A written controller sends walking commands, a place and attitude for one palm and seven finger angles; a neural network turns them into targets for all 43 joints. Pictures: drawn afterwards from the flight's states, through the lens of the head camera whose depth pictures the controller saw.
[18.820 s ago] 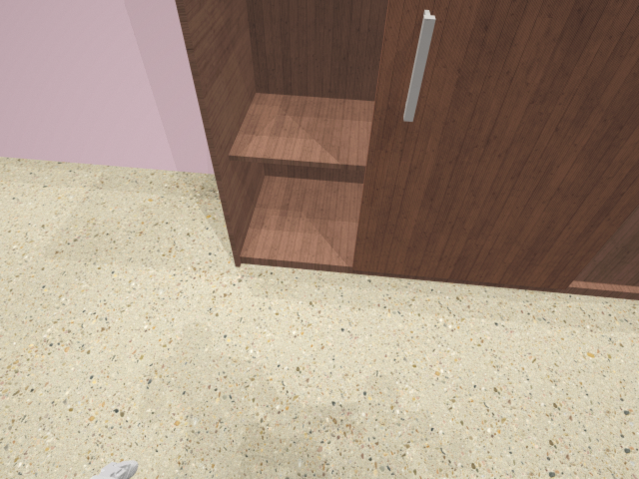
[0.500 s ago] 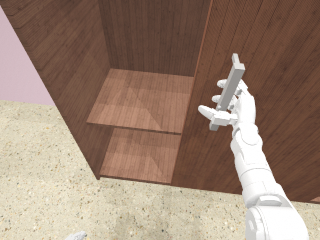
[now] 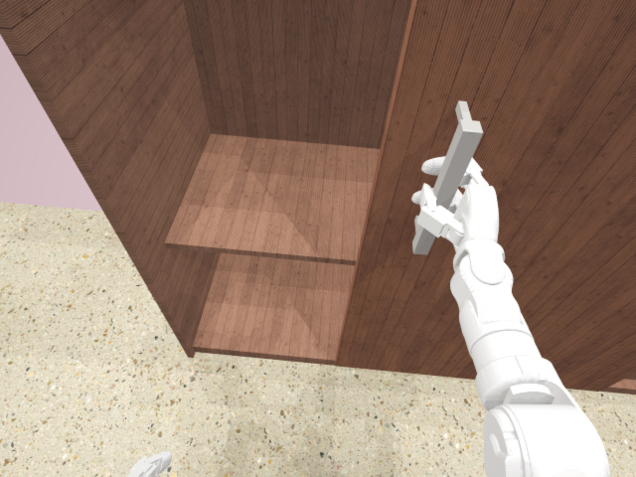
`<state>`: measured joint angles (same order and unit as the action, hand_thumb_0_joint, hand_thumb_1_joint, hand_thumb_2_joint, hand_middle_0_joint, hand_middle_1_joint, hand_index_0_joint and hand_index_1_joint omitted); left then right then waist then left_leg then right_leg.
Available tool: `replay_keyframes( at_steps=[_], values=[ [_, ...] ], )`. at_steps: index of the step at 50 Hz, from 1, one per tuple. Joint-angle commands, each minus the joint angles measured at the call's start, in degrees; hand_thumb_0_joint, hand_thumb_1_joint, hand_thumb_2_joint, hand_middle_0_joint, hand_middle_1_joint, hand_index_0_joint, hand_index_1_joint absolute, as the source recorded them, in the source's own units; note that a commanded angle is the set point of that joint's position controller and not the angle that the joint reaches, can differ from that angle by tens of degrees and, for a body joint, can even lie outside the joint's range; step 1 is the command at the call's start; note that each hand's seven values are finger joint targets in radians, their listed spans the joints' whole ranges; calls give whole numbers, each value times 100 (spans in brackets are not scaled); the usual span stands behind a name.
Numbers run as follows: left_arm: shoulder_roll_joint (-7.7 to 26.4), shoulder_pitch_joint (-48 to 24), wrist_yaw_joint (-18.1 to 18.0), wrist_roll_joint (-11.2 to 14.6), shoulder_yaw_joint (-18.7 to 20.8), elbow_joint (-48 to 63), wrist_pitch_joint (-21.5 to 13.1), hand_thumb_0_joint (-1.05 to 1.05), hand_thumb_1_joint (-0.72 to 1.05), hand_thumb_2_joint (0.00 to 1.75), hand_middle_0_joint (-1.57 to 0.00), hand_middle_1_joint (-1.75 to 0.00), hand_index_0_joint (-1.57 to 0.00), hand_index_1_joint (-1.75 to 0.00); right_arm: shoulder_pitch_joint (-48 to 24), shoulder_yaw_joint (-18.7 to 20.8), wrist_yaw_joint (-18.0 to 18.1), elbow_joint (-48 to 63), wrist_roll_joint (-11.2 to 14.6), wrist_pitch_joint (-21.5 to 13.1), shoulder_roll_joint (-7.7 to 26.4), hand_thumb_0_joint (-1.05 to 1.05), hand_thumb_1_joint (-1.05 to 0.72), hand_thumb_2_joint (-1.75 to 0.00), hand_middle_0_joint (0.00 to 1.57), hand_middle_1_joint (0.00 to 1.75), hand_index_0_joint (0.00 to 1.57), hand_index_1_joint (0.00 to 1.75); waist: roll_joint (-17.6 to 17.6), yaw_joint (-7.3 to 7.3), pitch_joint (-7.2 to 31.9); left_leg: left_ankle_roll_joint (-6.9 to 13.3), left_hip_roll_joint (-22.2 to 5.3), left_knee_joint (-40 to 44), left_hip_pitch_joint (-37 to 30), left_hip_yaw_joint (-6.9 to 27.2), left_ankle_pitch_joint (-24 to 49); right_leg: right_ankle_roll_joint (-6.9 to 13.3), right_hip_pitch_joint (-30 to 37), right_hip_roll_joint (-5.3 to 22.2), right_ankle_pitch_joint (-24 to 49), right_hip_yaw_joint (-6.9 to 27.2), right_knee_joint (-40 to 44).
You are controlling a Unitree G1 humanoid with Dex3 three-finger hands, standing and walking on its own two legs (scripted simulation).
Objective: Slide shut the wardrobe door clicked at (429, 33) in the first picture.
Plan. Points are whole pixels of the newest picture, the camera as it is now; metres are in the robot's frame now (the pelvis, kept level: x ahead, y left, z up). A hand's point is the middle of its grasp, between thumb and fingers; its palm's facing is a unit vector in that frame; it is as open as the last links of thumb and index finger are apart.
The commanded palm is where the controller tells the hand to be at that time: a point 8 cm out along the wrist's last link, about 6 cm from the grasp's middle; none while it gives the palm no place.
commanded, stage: grip the handle and tug to test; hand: right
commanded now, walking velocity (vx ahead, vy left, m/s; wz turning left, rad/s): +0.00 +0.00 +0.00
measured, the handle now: (439, 186) +0.49 -0.10 +0.11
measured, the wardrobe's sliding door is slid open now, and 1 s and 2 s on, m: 0.45 0.45 0.40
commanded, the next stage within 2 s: tug the door sideways, standing still in 0.52 s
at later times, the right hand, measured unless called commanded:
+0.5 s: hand (426, 212) +0.43 -0.08 +0.11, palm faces -0.03 +1.00 +0.00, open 5.7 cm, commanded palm +0.38 -0.13 +0.11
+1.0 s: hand (427, 212) +0.43 -0.08 +0.11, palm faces -0.01 +1.00 -0.02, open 5.8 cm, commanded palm +0.41 -0.09 +0.11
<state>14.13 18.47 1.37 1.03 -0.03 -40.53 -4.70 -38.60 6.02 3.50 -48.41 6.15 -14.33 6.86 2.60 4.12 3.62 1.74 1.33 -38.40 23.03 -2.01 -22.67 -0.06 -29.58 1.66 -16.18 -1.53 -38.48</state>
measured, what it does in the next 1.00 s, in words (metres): stands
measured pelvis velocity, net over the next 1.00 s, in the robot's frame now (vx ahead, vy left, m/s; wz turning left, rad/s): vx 0.05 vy -0.01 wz -0.04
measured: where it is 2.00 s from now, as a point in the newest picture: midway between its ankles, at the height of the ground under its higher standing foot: outside the picture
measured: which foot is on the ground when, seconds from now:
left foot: down 0.00-1.00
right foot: down 0.00-1.00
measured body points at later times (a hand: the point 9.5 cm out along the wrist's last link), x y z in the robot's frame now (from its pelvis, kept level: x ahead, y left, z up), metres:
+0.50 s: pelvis +0.02 +0.00 +0.01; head +0.04 +0.02 +0.45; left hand +0.09 +0.26 -0.11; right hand +0.43 -0.13 +0.11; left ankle -0.04 +0.10 -0.72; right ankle +0.03 -0.12 -0.72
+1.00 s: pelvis +0.05 -0.01 +0.01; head +0.08 +0.01 +0.45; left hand +0.19 +0.22 -0.11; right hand +0.43 -0.13 +0.12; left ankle -0.04 +0.10 -0.71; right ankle +0.03 -0.12 -0.72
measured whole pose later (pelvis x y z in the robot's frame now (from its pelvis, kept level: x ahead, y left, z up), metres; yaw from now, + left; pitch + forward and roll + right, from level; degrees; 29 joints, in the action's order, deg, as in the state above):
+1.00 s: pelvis +0.05 -0.01 +0.01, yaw -2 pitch +8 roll +0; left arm 12.5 14.7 3.0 0.6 0.5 -36.8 -3.4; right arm -24.7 -4.3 8.0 -24.1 5.9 -4.3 2.1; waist 2.9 0.8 4.4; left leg 0.8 0.2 -35.4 17.8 -3.2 -23.1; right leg 0.4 -25.1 -0.1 -18.5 0.4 -35.9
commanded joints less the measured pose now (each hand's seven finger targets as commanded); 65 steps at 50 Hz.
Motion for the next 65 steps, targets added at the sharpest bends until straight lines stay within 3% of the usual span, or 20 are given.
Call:
replay_keyframes(
  at_steps=[1,11,14,18,19,23,24,28,29,31,32,34,36,43,44,46,52,57,60,65],
  values=[
    [740,191,-41,35,268,566,-208,0,90,90,-20,-30,-20,-30,-2983,-73,-99,1340,-35,-430,638,0,-90,-90,45,140,45,140,-379,221,1866,-108,73,609,197,154,2259,219,1754,-197,1169,170,175],
    [743,144,11,29,275,672,-264,0,90,90,-20,-30,-20,-30,-2301,-44,-161,1589,26,-443,613,0,-90,-90,45,140,45,140,-404,57,1965,-100,78,604,-64,141,2501,212,1785,-201,1338,142,220],
    [759,103,36,33,291,781,-283,0,90,90,-20,-30,-20,-30,-1847,-13,-208,1883,68,-430,675,0,-90,-90,45,140,45,140,-557,-83,2083,-101,69,591,-351,157,2895,226,1773,-220,1604,116,237],
    [694,-10,55,35,285,938,-281,0,90,90,-20,-30,-20,-30,-1266,-47,-259,2442,96,-361,563,0,-90,-90,45,140,45,140,-326,-162,2107,-112,54,571,-540,149,3269,220,1925,-198,1864,25,259],
    [722,-30,64,45,286,949,-287,0,90,90,-20,-30,-20,-30,-1123,-67,-261,2419,121,-312,603,0,-90,-90,45,140,45,140,-562,-186,1984,-120,47,611,-610,148,3380,233,1814,-207,1903,28,268],
    [673,-117,83,26,290,1120,-274,0,90,90,-20,-30,-20,-30,-342,46,-278,3153,140,-210,635,0,-90,-90,45,140,45,140,-384,-332,2159,-168,-15,548,-999,170,4095,228,1926,-204,2256,-63,304],
    [712,-146,102,45,292,1157,-288,0,90,90,-20,-30,-20,-30,-173,21,-290,3259,173,-162,741,0,-90,-90,45,140,45,140,-585,-404,2123,-185,-54,550,-1136,183,4371,235,1820,-221,2365,-49,308],
    [616,-205,100,37,289,1257,-239,0,90,90,-20,-30,-20,-30,306,-160,-299,3920,130,19,484,0,-90,-90,45,140,45,140,-500,-351,2071,-255,-77,544,-1246,157,4817,251,2012,-188,2691,-113,326],
    [673,-233,118,57,297,1292,-256,0,90,90,-20,-30,-20,-30,390,-133,-287,4063,187,84,651,0,-90,-90,45,140,45,140,-668,-427,2014,-275,-129,558,-1347,183,5103,259,1902,-206,2819,-101,323],
    [620,-265,91,36,274,1312,-187,0,90,90,-20,-30,-20,-30,725,-67,-273,4249,150,217,593,0,-90,-90,45,140,45,140,-565,-406,2035,-298,-134,555,-1466,168,5231,244,1997,-193,2893,-134,351],
    [603,-290,72,43,260,1280,-166,0,90,90,-20,-30,-20,-30,333,-248,-256,4379,134,252,488,0,-90,-90,45,140,45,140,-389,-307,1982,-278,-124,574,-1368,158,5135,246,2078,-196,2932,-131,353],
    [667,-279,50,80,278,1154,-156,0,90,90,-20,-30,-20,-30,-378,-498,-168,4217,184,403,409,0,-90,-90,45,140,45,140,-607,-156,1624,-245,-92,647,-1041,116,4847,241,2013,-187,2876,-50,317],
    [598,-206,1,30,296,999,-95,0,90,90,-20,-30,-20,-30,-857,-702,-48,4071,33,454,90,0,-90,-90,45,140,45,140,-301,70,1581,-203,-7,632,-611,59,4189,222,2292,-119,2878,10,252],
    [537,-127,58,-33,323,965,-38,0,90,90,-20,-30,-20,-30,-857,-1382,90,4213,-113,556,-565,0,-90,-90,45,140,45,140,-311,95,2309,-179,-10,417,-427,-47,4237,205,2858,-76,3947,254,40],
    [651,-185,116,41,346,980,-111,0,90,90,-20,-30,-20,-30,-1148,-1365,125,4224,15,598,-282,0,-90,-90,45,140,45,140,-561,1,2256,-144,-37,432,-430,-23,4364,197,2706,-133,4034,323,21],
    [516,-149,112,-35,327,985,-44,0,90,90,-20,-30,-20,-30,-1052,-1674,93,4162,-128,541,-824,0,-90,-90,45,140,45,140,-471,159,2224,-172,22,433,-268,-81,3892,202,2823,-66,3682,334,44],
    [462,-221,189,-22,274,990,-79,0,90,90,-20,-30,-20,-30,-1413,-2169,133,3834,-202,366,-1258,0,-90,-90,45,140,45,140,-101,246,1995,-79,65,455,158,-119,3115,178,2803,-73,3078,460,20],
    [482,-118,264,-27,311,990,-101,0,90,90,-20,-30,-20,-30,-1684,-2414,153,3875,-219,322,-1454,0,-90,-90,45,140,45,140,-266,320,2235,-98,110,343,319,-157,3234,190,2980,-19,3567,598,-118],
    [510,-98,298,-38,314,968,-119,0,90,90,-20,-30,-20,-30,-1798,-2439,182,3653,-185,307,-1512,0,-90,-90,45,140,45,140,-561,344,2210,-95,141,345,310,-182,3046,195,2757,-52,3080,608,-82],
    [524,-59,324,-32,304,889,-163,0,90,90,-20,-30,-20,-30,-2099,-2438,240,3428,-222,225,-1507,0,-90,-90,45,140,45,140,-241,361,2192,-50,159,335,474,-171,2768,180,2703,-105,2647,592,-98]
  ],
)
